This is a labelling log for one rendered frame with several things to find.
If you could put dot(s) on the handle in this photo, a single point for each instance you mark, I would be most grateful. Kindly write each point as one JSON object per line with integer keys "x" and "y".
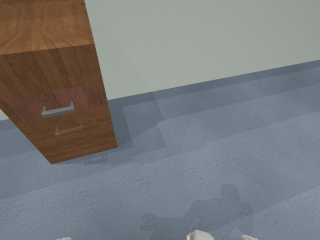
{"x": 56, "y": 112}
{"x": 69, "y": 131}

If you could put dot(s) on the cabinet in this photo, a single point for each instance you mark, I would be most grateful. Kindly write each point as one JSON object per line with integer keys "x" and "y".
{"x": 47, "y": 46}

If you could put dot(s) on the drawer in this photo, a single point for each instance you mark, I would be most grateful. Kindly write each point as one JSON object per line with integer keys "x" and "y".
{"x": 29, "y": 108}

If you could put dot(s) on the right robot thigh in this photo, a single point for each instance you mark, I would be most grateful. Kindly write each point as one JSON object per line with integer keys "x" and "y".
{"x": 199, "y": 235}

